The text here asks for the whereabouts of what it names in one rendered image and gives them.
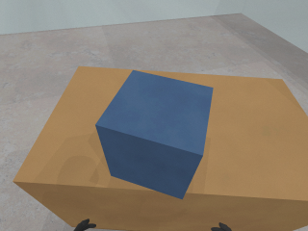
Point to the pedestal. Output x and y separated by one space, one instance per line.
253 175

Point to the carton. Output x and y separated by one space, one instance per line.
153 132

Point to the robot left hand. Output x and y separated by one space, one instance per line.
84 225

